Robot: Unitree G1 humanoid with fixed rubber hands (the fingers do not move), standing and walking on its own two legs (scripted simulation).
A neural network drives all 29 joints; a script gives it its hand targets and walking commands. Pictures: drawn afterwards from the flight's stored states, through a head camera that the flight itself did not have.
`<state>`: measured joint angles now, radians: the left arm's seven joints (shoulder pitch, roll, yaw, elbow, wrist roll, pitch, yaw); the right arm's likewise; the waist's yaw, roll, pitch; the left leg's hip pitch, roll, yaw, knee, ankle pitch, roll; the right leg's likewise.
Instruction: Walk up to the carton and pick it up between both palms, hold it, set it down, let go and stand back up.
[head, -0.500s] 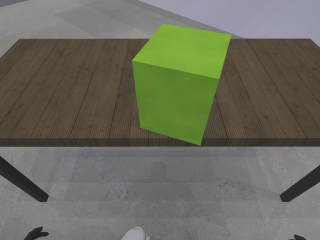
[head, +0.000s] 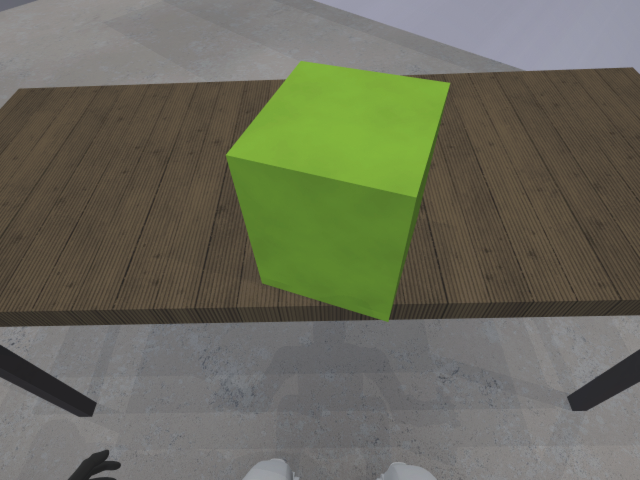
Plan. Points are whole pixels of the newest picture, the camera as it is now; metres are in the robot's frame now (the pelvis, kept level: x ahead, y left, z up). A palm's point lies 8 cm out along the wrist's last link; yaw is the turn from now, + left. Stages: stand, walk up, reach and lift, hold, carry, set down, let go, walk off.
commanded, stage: walk up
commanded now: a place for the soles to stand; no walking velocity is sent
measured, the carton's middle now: (345, 194) +0.46 +0.00 +0.09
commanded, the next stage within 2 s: reach and lift in 1.74 s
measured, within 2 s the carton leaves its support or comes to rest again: neither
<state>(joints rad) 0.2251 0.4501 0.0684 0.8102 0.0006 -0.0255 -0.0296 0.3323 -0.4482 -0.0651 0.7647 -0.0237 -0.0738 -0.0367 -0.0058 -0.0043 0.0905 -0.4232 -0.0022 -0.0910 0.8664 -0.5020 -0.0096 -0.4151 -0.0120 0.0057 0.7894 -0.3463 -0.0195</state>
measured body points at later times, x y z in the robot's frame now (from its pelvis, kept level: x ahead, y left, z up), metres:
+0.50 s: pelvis +0.02 +0.00 -0.01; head +0.04 +0.00 +0.44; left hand +0.13 +0.33 -0.10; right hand +0.10 -0.34 -0.10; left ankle +0.05 +0.16 -0.71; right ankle +0.05 -0.11 -0.71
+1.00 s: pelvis +0.02 +0.02 +0.00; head +0.04 +0.03 +0.45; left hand +0.13 +0.35 -0.10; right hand +0.09 -0.31 -0.09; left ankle +0.05 +0.16 -0.71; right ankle +0.05 -0.11 -0.71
